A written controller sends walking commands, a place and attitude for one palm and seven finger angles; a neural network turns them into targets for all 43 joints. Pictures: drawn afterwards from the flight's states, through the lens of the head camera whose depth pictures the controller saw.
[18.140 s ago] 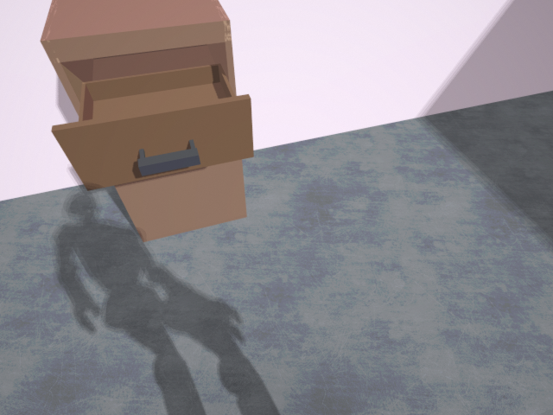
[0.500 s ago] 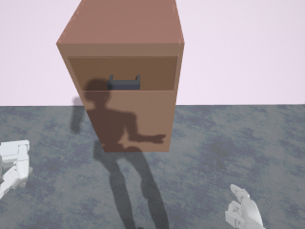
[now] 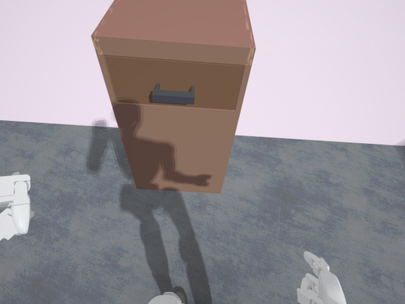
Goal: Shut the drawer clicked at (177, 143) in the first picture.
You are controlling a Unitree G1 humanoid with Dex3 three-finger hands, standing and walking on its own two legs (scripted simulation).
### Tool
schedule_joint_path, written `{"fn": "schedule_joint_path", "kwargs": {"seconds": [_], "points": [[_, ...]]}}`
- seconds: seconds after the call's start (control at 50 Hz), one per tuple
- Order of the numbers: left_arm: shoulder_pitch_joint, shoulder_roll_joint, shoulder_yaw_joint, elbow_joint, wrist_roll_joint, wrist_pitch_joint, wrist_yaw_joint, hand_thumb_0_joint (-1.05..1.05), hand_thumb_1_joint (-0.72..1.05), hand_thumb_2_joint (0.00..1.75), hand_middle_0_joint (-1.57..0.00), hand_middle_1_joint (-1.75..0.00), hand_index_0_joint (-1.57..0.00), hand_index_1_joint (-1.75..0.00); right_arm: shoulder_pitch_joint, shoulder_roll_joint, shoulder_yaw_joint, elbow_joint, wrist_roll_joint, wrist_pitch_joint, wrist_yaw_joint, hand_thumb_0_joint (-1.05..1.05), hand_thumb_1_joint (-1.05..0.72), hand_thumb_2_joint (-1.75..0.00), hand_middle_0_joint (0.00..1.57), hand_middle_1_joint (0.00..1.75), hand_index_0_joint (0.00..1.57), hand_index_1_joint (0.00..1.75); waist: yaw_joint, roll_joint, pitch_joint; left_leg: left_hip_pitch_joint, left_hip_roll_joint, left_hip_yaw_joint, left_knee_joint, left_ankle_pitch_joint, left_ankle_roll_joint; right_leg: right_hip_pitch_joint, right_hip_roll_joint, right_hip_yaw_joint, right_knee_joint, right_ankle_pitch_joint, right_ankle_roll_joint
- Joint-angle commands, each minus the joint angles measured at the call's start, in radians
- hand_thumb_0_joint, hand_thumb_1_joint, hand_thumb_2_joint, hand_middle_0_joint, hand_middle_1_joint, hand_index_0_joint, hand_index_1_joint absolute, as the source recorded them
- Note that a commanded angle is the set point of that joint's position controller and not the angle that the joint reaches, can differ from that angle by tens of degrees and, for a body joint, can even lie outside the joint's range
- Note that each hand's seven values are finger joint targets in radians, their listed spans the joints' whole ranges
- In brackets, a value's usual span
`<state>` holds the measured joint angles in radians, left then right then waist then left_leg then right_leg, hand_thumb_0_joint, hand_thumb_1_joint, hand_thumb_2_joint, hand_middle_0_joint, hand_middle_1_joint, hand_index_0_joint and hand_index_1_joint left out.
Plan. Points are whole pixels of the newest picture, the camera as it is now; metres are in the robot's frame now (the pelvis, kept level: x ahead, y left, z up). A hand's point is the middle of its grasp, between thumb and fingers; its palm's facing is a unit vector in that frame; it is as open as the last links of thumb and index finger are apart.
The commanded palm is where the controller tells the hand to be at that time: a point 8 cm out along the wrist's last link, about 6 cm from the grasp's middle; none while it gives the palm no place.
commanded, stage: step back with the hand held close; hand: left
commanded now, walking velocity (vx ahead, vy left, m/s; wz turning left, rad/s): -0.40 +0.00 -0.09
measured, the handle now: (174, 92) +0.73 +0.12 -0.04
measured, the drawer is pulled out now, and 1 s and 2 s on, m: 0.00 0.00 0.00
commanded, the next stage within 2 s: stop stepping back and stand still in 0.52 s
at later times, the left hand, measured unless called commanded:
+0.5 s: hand (0, 265) +0.14 +0.24 +0.18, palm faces +0.26 -0.86 -0.43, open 3.2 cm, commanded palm +0.09 +0.29 +0.19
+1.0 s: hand out of the picture +0.06 +0.26 +0.18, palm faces +0.28 -0.86 -0.43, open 3.2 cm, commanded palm +0.02 +0.30 +0.19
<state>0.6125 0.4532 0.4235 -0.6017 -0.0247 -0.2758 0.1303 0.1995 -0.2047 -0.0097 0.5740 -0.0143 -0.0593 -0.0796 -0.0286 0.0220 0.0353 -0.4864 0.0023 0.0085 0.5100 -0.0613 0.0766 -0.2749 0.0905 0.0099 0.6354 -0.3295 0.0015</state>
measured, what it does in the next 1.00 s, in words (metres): walks backwards: right foot, then left foot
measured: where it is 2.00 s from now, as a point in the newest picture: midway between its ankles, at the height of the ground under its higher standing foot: outside the picture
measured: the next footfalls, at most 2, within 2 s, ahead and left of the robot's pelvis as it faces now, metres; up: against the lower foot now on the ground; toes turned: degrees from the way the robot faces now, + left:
right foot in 0.02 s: -0.03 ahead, -0.12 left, +0.00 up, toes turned +2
left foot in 0.54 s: +0.04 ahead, +0.10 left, +0.00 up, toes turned -4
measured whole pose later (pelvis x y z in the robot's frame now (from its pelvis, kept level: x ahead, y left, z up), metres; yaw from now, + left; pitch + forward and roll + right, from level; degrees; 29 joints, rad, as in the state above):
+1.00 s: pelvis -0.14 +0.04 +0.01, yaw -8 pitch +0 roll -1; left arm 0.66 0.40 0.36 -0.59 -0.05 -0.19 0.15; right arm 0.28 -0.22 0.00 0.67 0.00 -0.07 -0.08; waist 0.00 0.00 -0.06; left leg -0.38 0.01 0.02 0.64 -0.25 0.01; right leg -0.15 0.03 -0.03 0.48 -0.33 -0.02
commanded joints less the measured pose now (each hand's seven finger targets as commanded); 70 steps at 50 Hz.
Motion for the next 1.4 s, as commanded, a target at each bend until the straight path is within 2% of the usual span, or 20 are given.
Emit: {"fn": "schedule_joint_path", "kwargs": {"seconds": [0.0, 0.08, 0.18, 0.28, 0.34, 0.4, 0.44, 0.48, 0.52, 0.56, 0.66, 0.72, 0.78, 0.86, 0.9, 0.98, 1.08, 1.16, 1.24, 1.38], "points": [[0.054, 0.118, 0.098, -0.235, -0.043, -0.073, 0.007, 0.0, 0.9, 0.9, -1.4, -1.6, -1.4, -1.6, -0.109, -0.137, -0.056, -0.135, -0.011, -0.065, 0.015, 0.0, -0.9, -0.9, 0.2, 0.3, 0.2, 0.3, 0.03, 0.13, -0.153, 0.067, 0.186, -0.195, -0.234, -0.339, -0.008, 0.077, -0.053, 0.074, -0.197, -0.017, -0.032], [-0.027, 0.125, 0.061, -0.234, -0.051, -0.09, 0.015, 0.0, 0.9, 0.9, -1.4, -1.6, -1.4, -1.6, -0.089, -0.125, -0.065, -0.102, 0.019, -0.055, 0.015, 0.0, -0.9, -0.9, 0.2, 0.3, 0.2, 0.3, 0.009, -0.122, -0.268, 0.456, 0.053, -0.002, 0.048, -0.028, -0.057, -0.152, -0.174, 0.137, -0.335, 0.296, 0.013], [-0.018, 0.148, 0.075, -0.178, -0.05, -0.083, 0.012, 0.0, 0.9, 0.9, -1.4, -1.6, -1.4, -1.6, -0.129, -0.136, -0.051, -0.117, 0.006, -0.041, -0.007, 0.0, -0.9, -0.9, 0.2, 0.3, 0.2, 0.3, 0.0, 0.058, -0.138, 0.427, 0.099, -0.081, -0.049, -0.022, -0.046, -0.226, -0.094, 0.062, -0.28, 0.152, 0.014], [-0.003, 0.157, 0.124, -0.148, -0.059, -0.083, -0.003, 0.0, 0.9, 0.9, -1.4, -1.6, -1.4, -1.6, -0.141, -0.143, -0.058, -0.139, -0.024, -0.032, -0.003, 0.0, -0.9, -0.9, 0.2, 0.3, 0.2, 0.3, 0.033, 0.198, -0.143, -0.014, 0.288, -0.292, -0.475, -0.576, -0.033, 0.175, 0.029, 0.004, -0.001, -0.139, -0.036], [0.034, 0.129, 0.088, -0.186, -0.063, -0.068, -0.006, 0.0, 0.9, 0.9, -1.4, -1.6, -1.4, -1.6, -0.118, -0.12, -0.062, -0.148, -0.01, -0.025, 0.022, 0.0, -0.9, -0.9, 0.2, 0.3, 0.2, 0.3, 0.038, 0.112, -0.199, 0.104, 0.175, -0.091, -0.234, -0.399, -0.069, 0.072, -0.06, 0.059, -0.19, -0.142, -0.055], [-0.03, 0.158, 0.06, -0.231, -0.037, -0.054, 0.019, 0.0, 0.9, 0.9, -1.4, -1.6, -1.4, -1.6, -0.089, -0.118, -0.066, -0.127, 0.006, -0.024, 0.027, 0.0, -0.9, -0.9, 0.2, 0.3, 0.2, 0.3, 0.022, -0.211, -0.112, 0.302, -0.034, -0.008, 0.438, -0.299, -0.117, -0.416, -0.415, 0.38, -0.541, -0.276, -0.193], [-0.069, 0.126, 0.041, -0.205, -0.018, -0.035, 0.02, 0.0, 0.9, 0.9, -1.4, -1.6, -1.4, -1.6, -0.088, -0.106, -0.054, -0.109, -0.007, -0.011, 0.025, 0.0, -0.9, -0.9, 0.2, 0.3, 0.2, 0.3, 0.005, -0.164, -0.059, 0.186, 0.005, -0.049, 0.472, -0.349, -0.091, -0.333, -0.371, 0.242, -0.429, 0.009, -0.169], [-0.079, 0.138, 0.056, -0.184, -0.012, -0.037, 0.022, 0.0, 0.9, 0.9, -1.4, -1.6, -1.4, -1.6, -0.103, -0.103, -0.025, -0.099, 0.001, -0.018, -0.006, 0.0, -0.9, -0.9, 0.2, 0.3, 0.2, 0.3, -0.012, -0.045, -0.005, 0.176, 0.012, -0.032, -0.076, -0.164, -0.084, -0.136, -0.205, 0.094, -0.185, 0.428, -0.061], [-0.122, 0.193, 0.093, -0.25, -0.013, -0.068, 0.019, 0.0, 0.9, 0.9, -1.4, -1.6, -1.4, -1.6, -0.094, -0.138, -0.044, -0.11, -0.002, -0.055, -0.016, 0.0, -0.9, -0.9, 0.2, 0.3, 0.2, 0.3, 0.032, 0.235, -0.17, 0.276, 0.262, -0.254, -0.2, 0.458, 0.009, -0.065, -0.034, 0.028, 0.092, 0.025, 0.007], [0.019, 0.16, 0.099, -0.166, -0.036, -0.074, 0.004, 0.0, 0.9, 0.9, -1.4, -1.6, -1.4, -1.6, -0.072, -0.128, -0.058, -0.11, -0.012, -0.095, 0.004, 0.0, -0.9, -0.9, 0.2, 0.3, 0.2, 0.3, 0.049, 0.244, -0.283, 0.316, 0.346, -0.328, -0.237, 0.332, 0.039, -0.095, -0.007, 0.066, 0.319, -0.256, 0.003], [0.086, 0.118, 0.072, -0.311, -0.043, -0.021, 0.019, 0.0, 0.9, 0.9, -1.4, -1.6, -1.4, -1.6, -0.049, -0.132, -0.06, -0.118, 0.002, -0.122, 0.038, 0.0, -0.9, -0.9, 0.2, 0.3, 0.2, 0.3, 0.033, 0.138, -0.254, 0.314, 0.287, -0.21, -0.257, -0.008, 0.06, -0.096, -0.043, 0.017, 0.276, -0.141, 0.017], [0.111, 0.127, 0.091, -0.296, -0.044, 0.013, 0.035, 0.0, 0.9, 0.9, -1.4, -1.6, -1.4, -1.6, -0.069, -0.119, -0.038, -0.136, -0.006, -0.111, 0.033, 0.0, -0.9, -0.9, 0.2, 0.3, 0.2, 0.3, 0.027, 0.226, -0.149, 0.1, 0.229, -0.186, -0.445, -0.55, 0.004, 0.078, -0.013, -0.076, 0.108, -0.182, -0.011], [0.145, 0.12, 0.085, -0.234, -0.042, 0.041, 0.039, 0.0, 0.9, 0.9, -1.4, -1.6, -1.4, -1.6, -0.063, -0.119, -0.038, -0.135, -0.015, -0.091, 0.013, 0.0, -0.9, -0.9, 0.2, 0.3, 0.2, 0.3, 0.026, 0.203, -0.132, 0.063, 0.118, -0.083, -0.393, -0.551, -0.084, 0.256, 0.01, -0.132, -0.222, -0.18, -0.038], [0.014, 0.182, 0.129, -0.249, -0.058, 0.029, 0.041, 0.0, 0.9, 0.9, -1.4, -1.6, -1.4, -1.6, -0.052, -0.11, -0.033, -0.081, -0.024, -0.056, 0.008, 0.0, -0.9, -0.9, 0.2, 0.3, 0.2, 0.3, 0.013, -0.135, -0.135, 0.246, 0.017, -0.014, 0.275, -0.179, -0.1, -0.148, -0.392, 0.231, -0.501, -0.232, -0.198], [-0.02, 0.078, 0.038, -0.122, -0.041, 0.051, 0.034, 0.0, 0.9, 0.9, -1.4, -1.6, -1.4, -1.6, -0.046, -0.123, -0.052, -0.078, 0.013, -0.064, -0.004, 0.0, -0.9, -0.9, 0.2, 0.3, 0.2, 0.3, 0.004, -0.215, -0.025, 0.161, 0.029, -0.048, 0.302, -0.218, -0.09, -0.17, -0.358, 0.228, -0.462, -0.317, -0.177], [-0.112, 0.074, 0.006, -0.116, -0.006, 0.021, 0.038, 0.0, 0.9, 0.9, -1.4, -1.6, -1.4, -1.6, -0.063, -0.134, -0.033, -0.07, 0.016, -0.105, -0.026, 0.0, -0.9, -0.9, 0.2, 0.3, 0.2, 0.3, 0.004, -0.005, 0.033, 0.281, 0.058, -0.048, -0.07, -0.205, -0.035, -0.112, -0.212, 0.062, -0.278, -0.113, -0.066], [-0.114, 0.106, 0.04, -0.219, 0.0, -0.011, 0.027, 0.0, 0.9, 0.9, -1.4, -1.6, -1.4, -1.6, -0.062, -0.113, -0.019, -0.084, -0.004, -0.141, -0.017, 0.0, -0.9, -0.9, 0.2, 0.3, 0.2, 0.3, 0.016, 0.204, -0.007, 0.174, 0.244, -0.405, -0.409, -0.503, 0.042, -0.027, -0.071, -0.026, 0.099, -0.142, -0.005], [0.046, 0.091, 0.059, -0.183, 0.0, 0.002, 0.031, 0.0, 0.9, 0.9, -1.4, -1.6, -1.4, -1.6, -0.055, -0.11, -0.025, -0.108, 0.0, -0.129, 0.006, 0.0, -0.9, -0.9, 0.2, 0.3, 0.2, 0.3, 0.036, 0.123, -0.059, 0.041, 0.148, -0.167, -0.29, -0.48, -0.004, 0.221, -0.077, -0.058, -0.19, -0.077, -0.027], [0.024, 0.088, 0.066, -0.148, -0.025, 0.013, 0.028, 0.0, 0.9, 0.9, -1.4, -1.6, -1.4, -1.6, -0.049, -0.114, -0.05, -0.102, 0.008, -0.087, 0.021, 0.0, -0.9, -0.9, 0.2, 0.3, 0.2, 0.3, 0.021, -0.191, -0.01, 0.053, 0.005, -0.017, 0.288, -0.259, -0.082, -0.029, -0.374, 0.37, -0.493, -0.255, -0.166], [-0.025, 0.083, 0.037, -0.134, -0.023, -0.013, 0.034, 0.0, 0.9, 0.9, -1.4, -1.6, -1.4, -1.6, -0.075, -0.126, -0.037, -0.091, 0.02, -0.109, -0.006, 0.0, -0.9, -0.9, 0.2, 0.3, 0.2, 0.3, 0.035, -0.017, -0.087, 0.355, 0.104, -0.059, -0.071, 0.094, -0.022, 0.045, -0.165, 0.047, -0.219, 0.269, 0.019]]}}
